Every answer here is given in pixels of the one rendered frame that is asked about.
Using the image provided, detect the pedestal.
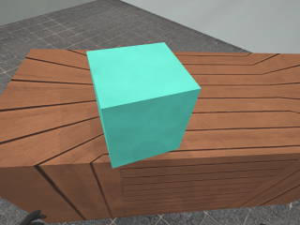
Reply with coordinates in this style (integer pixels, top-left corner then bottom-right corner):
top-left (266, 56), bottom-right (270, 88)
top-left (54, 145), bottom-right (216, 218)
top-left (0, 49), bottom-right (300, 224)

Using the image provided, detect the carton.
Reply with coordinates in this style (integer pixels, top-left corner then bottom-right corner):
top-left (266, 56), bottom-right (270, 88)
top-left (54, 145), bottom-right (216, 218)
top-left (86, 42), bottom-right (201, 168)

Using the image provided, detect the left robot hand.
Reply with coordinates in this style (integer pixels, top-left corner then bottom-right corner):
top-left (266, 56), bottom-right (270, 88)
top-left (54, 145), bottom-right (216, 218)
top-left (19, 209), bottom-right (47, 225)

